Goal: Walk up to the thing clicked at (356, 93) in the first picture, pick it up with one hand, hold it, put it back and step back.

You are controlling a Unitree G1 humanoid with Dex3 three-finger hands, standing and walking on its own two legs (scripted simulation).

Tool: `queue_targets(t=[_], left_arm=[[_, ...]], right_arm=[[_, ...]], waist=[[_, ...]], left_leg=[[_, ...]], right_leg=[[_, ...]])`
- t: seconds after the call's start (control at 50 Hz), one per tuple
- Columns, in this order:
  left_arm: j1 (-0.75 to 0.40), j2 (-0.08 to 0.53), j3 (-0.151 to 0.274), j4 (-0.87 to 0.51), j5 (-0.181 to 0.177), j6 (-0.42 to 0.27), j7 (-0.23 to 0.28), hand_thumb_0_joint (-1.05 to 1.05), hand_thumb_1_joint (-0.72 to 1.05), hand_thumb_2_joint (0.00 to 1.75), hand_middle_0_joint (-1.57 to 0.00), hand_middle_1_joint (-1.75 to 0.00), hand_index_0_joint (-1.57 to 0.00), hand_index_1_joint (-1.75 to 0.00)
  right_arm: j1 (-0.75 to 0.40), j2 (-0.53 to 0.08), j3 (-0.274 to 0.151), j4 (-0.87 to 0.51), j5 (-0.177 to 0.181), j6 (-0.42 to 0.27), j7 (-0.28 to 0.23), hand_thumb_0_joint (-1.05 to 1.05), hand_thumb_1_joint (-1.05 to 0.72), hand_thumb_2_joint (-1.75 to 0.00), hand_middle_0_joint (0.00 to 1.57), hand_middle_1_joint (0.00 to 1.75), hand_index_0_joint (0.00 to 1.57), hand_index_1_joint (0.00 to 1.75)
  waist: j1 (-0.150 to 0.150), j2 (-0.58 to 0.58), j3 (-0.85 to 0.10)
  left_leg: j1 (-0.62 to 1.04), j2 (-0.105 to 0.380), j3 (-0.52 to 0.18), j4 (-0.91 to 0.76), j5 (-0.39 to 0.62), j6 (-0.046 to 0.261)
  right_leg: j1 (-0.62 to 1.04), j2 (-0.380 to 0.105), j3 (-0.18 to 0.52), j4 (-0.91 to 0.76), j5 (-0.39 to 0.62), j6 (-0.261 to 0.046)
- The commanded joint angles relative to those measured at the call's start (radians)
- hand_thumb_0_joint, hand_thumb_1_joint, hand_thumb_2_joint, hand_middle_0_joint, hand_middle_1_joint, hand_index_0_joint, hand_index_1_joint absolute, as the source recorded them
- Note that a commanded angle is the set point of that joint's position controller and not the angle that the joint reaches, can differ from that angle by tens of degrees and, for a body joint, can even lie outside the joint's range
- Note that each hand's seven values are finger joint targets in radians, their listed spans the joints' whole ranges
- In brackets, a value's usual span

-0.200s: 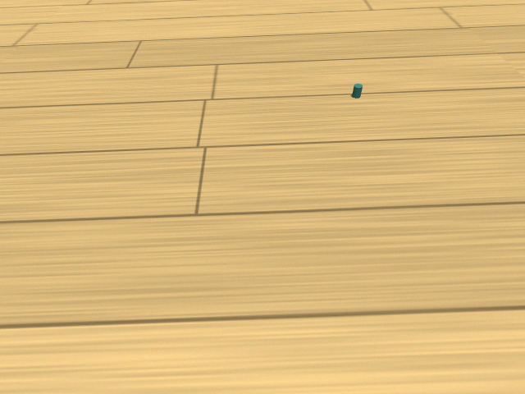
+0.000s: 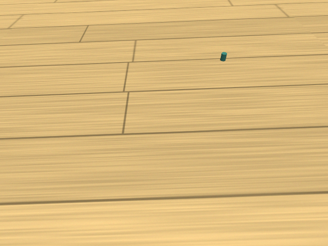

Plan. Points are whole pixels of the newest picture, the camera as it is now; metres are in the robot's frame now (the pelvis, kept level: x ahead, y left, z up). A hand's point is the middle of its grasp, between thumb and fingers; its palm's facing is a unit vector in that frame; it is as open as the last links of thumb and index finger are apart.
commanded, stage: stand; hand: left
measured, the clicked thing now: (223, 56) +2.08 -0.63 -0.74
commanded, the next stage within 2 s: walk up in 0.92 s
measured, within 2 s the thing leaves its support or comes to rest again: neither
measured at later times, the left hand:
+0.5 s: hand out of the picture +0.08 +0.25 -0.16, palm faces -0.02 -0.94 -0.34, open 7.4 cm
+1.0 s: hand out of the picture +0.08 +0.26 -0.15, palm faces -0.08 -0.94 -0.33, open 7.4 cm
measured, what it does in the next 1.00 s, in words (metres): stands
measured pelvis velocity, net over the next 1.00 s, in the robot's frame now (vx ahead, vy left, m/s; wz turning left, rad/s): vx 0.01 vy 0.01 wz -0.08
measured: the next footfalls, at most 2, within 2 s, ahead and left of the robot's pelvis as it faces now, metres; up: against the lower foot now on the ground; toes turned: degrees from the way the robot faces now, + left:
right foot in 1.28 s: +0.16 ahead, -0.23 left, +0.00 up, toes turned -28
left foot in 1.72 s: +0.59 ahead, -0.05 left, +0.00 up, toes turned -36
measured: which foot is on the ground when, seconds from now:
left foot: down 0.00-1.00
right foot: down 0.00-0.98, up 1.00-1.00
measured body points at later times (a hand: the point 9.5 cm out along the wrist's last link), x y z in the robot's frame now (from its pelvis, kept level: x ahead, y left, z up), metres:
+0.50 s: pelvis +0.01 +0.00 +0.00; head +0.02 +0.00 +0.45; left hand +0.08 +0.30 -0.13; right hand +0.09 -0.30 -0.13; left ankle +0.00 +0.13 -0.75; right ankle +0.00 -0.12 -0.75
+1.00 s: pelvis +0.01 +0.01 +0.00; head +0.02 +0.00 +0.45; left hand +0.09 +0.31 -0.13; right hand +0.10 -0.30 -0.13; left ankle -0.01 +0.13 -0.75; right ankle +0.00 -0.12 -0.74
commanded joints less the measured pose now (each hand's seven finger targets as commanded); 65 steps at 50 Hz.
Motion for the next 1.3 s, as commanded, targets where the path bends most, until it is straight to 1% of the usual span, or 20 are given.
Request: queue_targets(t=[0.0, 0.56, 0.76, 0.88, 0.9, 0.92, 0.94, 0.96, 0.98, 1.0, 1.02, 1.04, 1.08, 1.1, 1.12, 1.2, 1.22, 1.24, 1.26, 1.28], left_arm=[[-0.04, 0.22, 0.042, -0.061, -0.002, -0.026, 0.014, 0.0, 0.9, 0.9, -0.2, -0.3, -0.2, -0.3], [-0.028, 0.218, 0.043, -0.056, 0.001, -0.026, 0.014, 0.0, 0.9, 0.9, -0.2, -0.3, -0.2, -0.3], [-0.028, 0.219, 0.044, -0.058, -0.001, -0.024, 0.014, 0.0, 0.9, 0.9, -0.2, -0.3, -0.2, -0.3], [-0.024, 0.213, 0.041, -0.059, -0.002, -0.021, 0.013, 0.0, 0.9, 0.9, -0.2, -0.3, -0.2, -0.3], [0.052, 0.372, 0.117, -0.153, 0.006, -0.025, -0.04, 0.0, 0.9, 0.9, -0.2, -0.3, -0.2, -0.3], [-0.046, 0.351, 0.11, -0.176, 0.004, -0.027, -0.057, 0.0, 0.9, 0.9, -0.2, -0.3, -0.2, -0.3], [-0.188, 0.305, 0.11, -0.224, 0.009, -0.032, -0.067, 0.0, 0.9, 0.9, -0.2, -0.3, -0.2, -0.3], [-0.288, 0.252, 0.101, -0.271, 0.004, -0.036, -0.072, 0.0, 0.9, 0.9, -0.2, -0.3, -0.2, -0.3], [-0.264, 0.253, 0.097, -0.27, 0.012, -0.039, -0.07, 0.0, 0.9, 0.9, -0.2, -0.3, -0.2, -0.3], [-0.228, 0.29, 0.097, -0.258, 0.016, -0.043, -0.072, 0.0, 0.9, 0.9, -0.2, -0.3, -0.2, -0.3], [-0.157, 0.298, 0.1, -0.234, 0.011, -0.04, -0.081, 0.0, 0.9, 0.9, -0.2, -0.3, -0.2, -0.3], [-0.092, 0.308, 0.11, -0.224, 0.003, -0.033, -0.094, 0.0, 0.9, 0.9, -0.2, -0.3, -0.2, -0.3], [-0.013, 0.323, 0.122, -0.196, -0.003, -0.022, -0.116, 0.0, 0.9, 0.9, -0.2, -0.3, -0.2, -0.3], [-0.01, 0.319, 0.127, -0.197, -0.002, -0.019, -0.123, 0.0, 0.9, 0.9, -0.2, -0.3, -0.2, -0.3], [-0.025, 0.319, 0.129, -0.205, 0.001, -0.02, -0.127, 0.0, 0.9, 0.9, -0.2, -0.3, -0.2, -0.3], [0.068, 0.315, 0.131, -0.198, -0.003, -0.024, -0.119, 0.0, 0.9, 0.9, -0.2, -0.3, -0.2, -0.3], [0.157, 0.331, 0.141, -0.171, -0.002, -0.029, -0.108, 0.0, 0.9, 0.9, -0.2, -0.3, -0.2, -0.3], [0.296, 0.383, 0.159, -0.119, 0.0, -0.04, -0.09, 0.0, 0.9, 0.9, -0.2, -0.3, -0.2, -0.3], [0.451, 0.455, 0.184, -0.1, 0.008, -0.048, -0.059, 0.0, 0.9, 0.9, -0.2, -0.3, -0.2, -0.3], [0.395, 0.52, 0.18, -0.129, -0.009, -0.051, -0.045, 0.0, 0.9, 0.9, -0.2, -0.3, -0.2, -0.3]], right_arm=[[-0.04, -0.204, -0.037, -0.064, 0.001, -0.024, -0.016, 0.0, -0.9, -0.9, 0.2, 0.3, 0.2, 0.3], [-0.036, -0.208, -0.035, -0.066, 0.002, -0.021, -0.017, 0.0, -0.9, -0.9, 0.2, 0.3, 0.2, 0.3], [-0.036, -0.211, -0.035, -0.067, 0.003, -0.024, -0.019, 0.0, -0.9, -0.9, 0.2, 0.3, 0.2, 0.3], [-0.036, -0.213, -0.035, -0.066, 0.002, -0.023, -0.02, 0.0, -0.9, -0.9, 0.2, 0.3, 0.2, 0.3], [-0.072, -0.384, -0.146, -0.197, -0.032, -0.056, 0.03, 0.0, -0.9, -0.9, 0.2, 0.3, 0.2, 0.3], [-0.056, -0.362, -0.144, -0.176, -0.035, -0.058, 0.046, 0.0, -0.9, -0.9, 0.2, 0.3, 0.2, 0.3], [0.058, -0.34, -0.149, -0.175, -0.029, -0.061, 0.051, 0.0, -0.9, -0.9, 0.2, 0.3, 0.2, 0.3], [0.136, -0.361, -0.162, -0.17, -0.024, -0.062, 0.05, 0.0, -0.9, -0.9, 0.2, 0.3, 0.2, 0.3], [0.089, -0.384, -0.172, -0.192, -0.023, -0.066, 0.05, 0.0, -0.9, -0.9, 0.2, 0.3, 0.2, 0.3], [0.03, -0.369, -0.169, -0.233, -0.021, -0.071, 0.05, 0.0, -0.9, -0.9, 0.2, 0.3, 0.2, 0.3], [0.001, -0.351, -0.161, -0.247, -0.02, -0.076, 0.053, 0.0, -0.9, -0.9, 0.2, 0.3, 0.2, 0.3], [-0.065, -0.371, -0.163, -0.268, -0.019, -0.083, 0.057, 0.0, -0.9, -0.9, 0.2, 0.3, 0.2, 0.3], [-0.166, -0.379, -0.166, -0.295, -0.023, -0.092, 0.07, 0.0, -0.9, -0.9, 0.2, 0.3, 0.2, 0.3], [-0.171, -0.373, -0.165, -0.301, -0.025, -0.094, 0.077, 0.0, -0.9, -0.9, 0.2, 0.3, 0.2, 0.3], [-0.164, -0.378, -0.167, -0.301, -0.025, -0.092, 0.083, 0.0, -0.9, -0.9, 0.2, 0.3, 0.2, 0.3], [-0.21, -0.383, -0.167, -0.313, -0.034, -0.077, 0.096, 0.0, -0.9, -0.9, 0.2, 0.3, 0.2, 0.3], [-0.233, -0.378, -0.163, -0.325, -0.034, -0.073, 0.095, 0.0, -0.9, -0.9, 0.2, 0.3, 0.2, 0.3], [-0.232, -0.327, -0.143, -0.336, -0.046, -0.066, 0.098, 0.0, -0.9, -0.9, 0.2, 0.3, 0.2, 0.3], [-0.236, -0.256, -0.105, -0.373, -0.04, -0.065, 0.113, 0.0, -0.9, -0.9, 0.2, 0.3, 0.2, 0.3], [-0.256, -0.261, -0.096, -0.417, -0.012, -0.07, 0.126, 0.0, -0.9, -0.9, 0.2, 0.3, 0.2, 0.3]], waist=[[-0.005, -0.008, -0.072], [-0.005, -0.008, -0.076], [-0.003, 0.006, -0.085], [-0.002, 0.002, -0.078], [-0.016, 0.097, -0.154], [-0.068, 0.072, -0.074], [-0.157, 0.07, -0.067], [-0.217, 0.213, -0.062], [-0.179, 0.221, -0.062], [-0.14, 0.104, -0.061], [-0.093, 0.049, -0.092], [-0.042, 0.095, -0.085], [0.023, 0.141, -0.046], [0.026, 0.14, -0.025], [0.021, 0.127, 0.003], [0.074, 0.082, -0.014], [0.122, 0.009, -0.043], [0.183, -0.203, -0.088], [0.249, -0.408, -0.073], [0.194, -0.42, -0.054]], left_leg=[[0.021, 0.108, -0.094, -0.043, 0.144, 0.039], [0.027, 0.111, -0.099, -0.043, 0.151, 0.042], [0.041, 0.114, -0.099, -0.04, 0.214, 0.04], [0.036, 0.112, -0.095, -0.039, 0.205, 0.041], [0.17, 0.113, -0.027, 0.125, -0.359, 0.089], [0.22, 0.117, -0.056, 0.115, -0.465, 0.119], [0.337, 0.175, -0.123, 0.033, -0.518, 0.151], [0.423, 0.339, -0.281, -0.126, -0.552, 0.211], [0.36, 0.467, -0.354, -0.214, -0.514, 0.254], [0.265, 0.493, -0.338, -0.23, -0.476, 0.249], [0.211, 0.467, -0.265, -0.241, -0.461, 0.23], [0.134, 0.465, -0.214, -0.263, -0.502, 0.22], [0.063, 0.372, -0.034, -0.234, -0.461, 0.182], [0.031, 0.334, 0.049, -0.205, -0.436, 0.165], [-0.024, 0.316, 0.094, -0.188, -0.435, 0.157], [-0.173, 0.259, 0.207, -0.009, -0.477, 0.148], [-0.276, 0.222, 0.25, 0.159, -0.487, 0.138], [-0.403, 0.121, 0.297, 0.522, -0.403, 0.111], [-0.631, 0.034, 0.237, 0.885, -0.436, 0.064], [-0.81, -0.045, 0.049, 0.978, -0.436, 0.017]], right_leg=[[0.001, -0.126, 0.097, -0.053, 0.15, -0.024], [0.023, -0.131, 0.089, -0.061, 0.159, -0.022], [0.038, -0.133, 0.085, -0.049, 0.2, -0.023], [0.033, -0.134, 0.087, -0.054, 0.202, -0.024], [-0.227, -0.151, 0.268, -0.003, -0.304, -0.097], [-0.462, -0.153, 0.271, -0.014, -0.42, -0.084], [-0.631, -0.108, 0.192, 0.078, -0.384, -0.056], [-0.805, -0.046, 0.048, 0.339, -0.311, -0.045], [-0.811, -0.081, 0.014, 0.52, -0.291, -0.04], [-0.741, -0.141, 0.034, 0.582, -0.277, -0.03], [-0.67, -0.167, 0.046, 0.607, -0.231, -0.023], [-0.603, -0.202, 0.046, 0.611, -0.217, -0.009], [-0.511, -0.213, -0.001, 0.569, -0.143, 0.012], [-0.47, -0.208, -0.035, 0.535, -0.115, 0.02], [-0.423, -0.207, -0.059, 0.504, -0.085, 0.025], [-0.159, -0.15, -0.176, 0.437, -0.027, 0.007], [-0.009, -0.144, -0.162, 0.395, -0.026, -0.009], [0.156, -0.08, -0.114, 0.331, -0.145, -0.042], [0.222, -0.159, 0.189, 0.15, -0.49, -0.116], [0.21, -0.361, 0.821, -0.225, -0.826, -0.216]])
